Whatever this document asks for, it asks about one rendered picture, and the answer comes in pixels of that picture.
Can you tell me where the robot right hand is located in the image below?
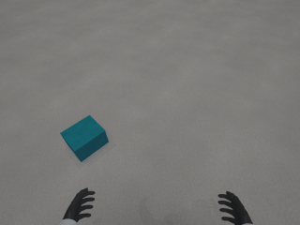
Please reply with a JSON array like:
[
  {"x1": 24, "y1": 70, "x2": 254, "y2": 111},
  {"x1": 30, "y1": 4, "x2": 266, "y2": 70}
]
[{"x1": 218, "y1": 191, "x2": 253, "y2": 225}]

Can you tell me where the carton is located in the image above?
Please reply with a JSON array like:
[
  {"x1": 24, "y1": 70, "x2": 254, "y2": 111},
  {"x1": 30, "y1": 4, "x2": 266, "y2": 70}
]
[{"x1": 60, "y1": 115, "x2": 109, "y2": 162}]

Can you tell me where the robot left hand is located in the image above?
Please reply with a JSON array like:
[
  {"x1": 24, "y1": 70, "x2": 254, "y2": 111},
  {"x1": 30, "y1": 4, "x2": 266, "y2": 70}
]
[{"x1": 63, "y1": 188, "x2": 96, "y2": 222}]

